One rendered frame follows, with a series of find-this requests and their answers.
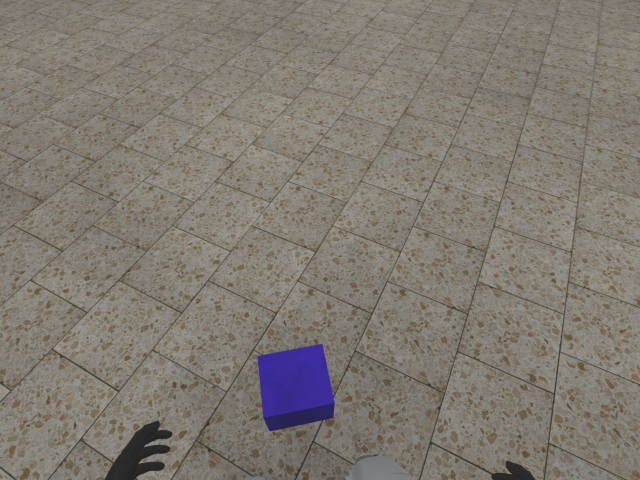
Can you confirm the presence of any left robot hand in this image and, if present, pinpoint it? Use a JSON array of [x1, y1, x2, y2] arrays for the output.
[[105, 421, 172, 480]]

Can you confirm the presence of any robot right thigh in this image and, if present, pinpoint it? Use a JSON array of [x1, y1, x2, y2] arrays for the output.
[[345, 456, 416, 480]]

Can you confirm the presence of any carton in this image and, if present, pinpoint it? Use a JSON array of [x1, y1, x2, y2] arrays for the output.
[[257, 344, 335, 431]]

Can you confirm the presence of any right robot shin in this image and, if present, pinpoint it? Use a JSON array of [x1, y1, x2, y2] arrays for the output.
[[351, 453, 373, 470]]

